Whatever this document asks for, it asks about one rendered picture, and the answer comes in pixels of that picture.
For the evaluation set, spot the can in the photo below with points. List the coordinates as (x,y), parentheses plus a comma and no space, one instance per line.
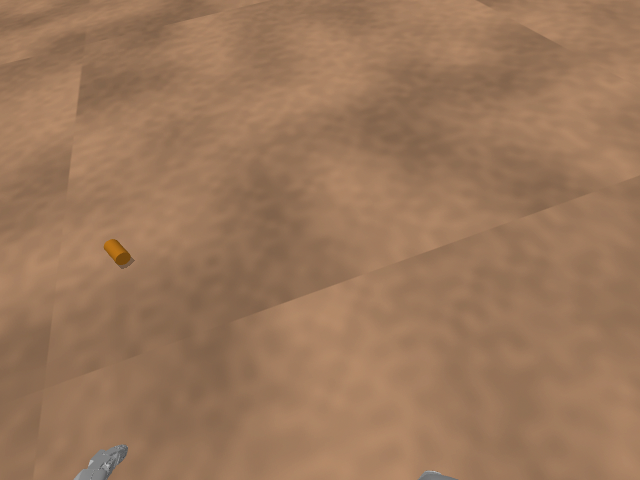
(117,252)

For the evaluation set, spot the left robot hand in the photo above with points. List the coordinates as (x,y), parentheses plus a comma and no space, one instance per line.
(103,463)

